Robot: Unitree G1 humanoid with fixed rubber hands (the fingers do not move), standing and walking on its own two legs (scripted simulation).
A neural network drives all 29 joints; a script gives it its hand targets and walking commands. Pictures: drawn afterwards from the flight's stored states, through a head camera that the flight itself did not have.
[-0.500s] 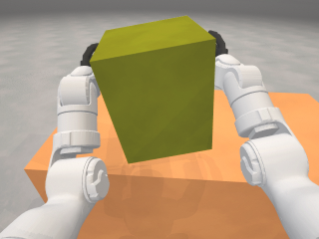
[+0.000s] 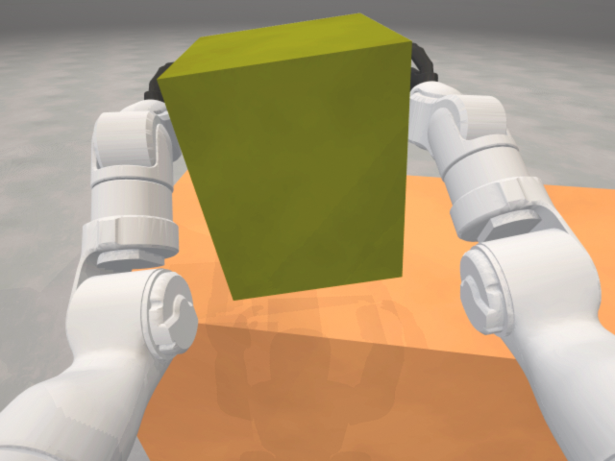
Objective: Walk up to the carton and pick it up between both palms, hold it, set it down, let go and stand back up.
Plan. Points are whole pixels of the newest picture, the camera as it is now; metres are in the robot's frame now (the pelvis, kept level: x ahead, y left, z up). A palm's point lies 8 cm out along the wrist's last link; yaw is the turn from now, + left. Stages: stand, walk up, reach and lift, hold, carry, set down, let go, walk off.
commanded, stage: hold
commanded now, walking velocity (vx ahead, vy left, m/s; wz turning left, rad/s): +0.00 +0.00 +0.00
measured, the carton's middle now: (298, 153) +0.37 +0.00 +0.29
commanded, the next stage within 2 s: none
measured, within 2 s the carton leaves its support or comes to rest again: neither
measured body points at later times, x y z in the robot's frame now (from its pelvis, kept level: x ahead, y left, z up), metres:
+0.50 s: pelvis +0.01 +0.00 +0.00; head -0.07 +0.01 +0.44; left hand +0.41 +0.15 +0.32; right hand +0.40 -0.15 +0.34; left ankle +0.00 +0.13 -0.75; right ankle +0.04 -0.12 -0.75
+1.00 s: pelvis +0.01 +0.00 +0.00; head -0.08 +0.01 +0.44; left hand +0.40 +0.15 +0.32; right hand +0.40 -0.15 +0.34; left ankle +0.00 +0.13 -0.75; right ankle +0.04 -0.12 -0.75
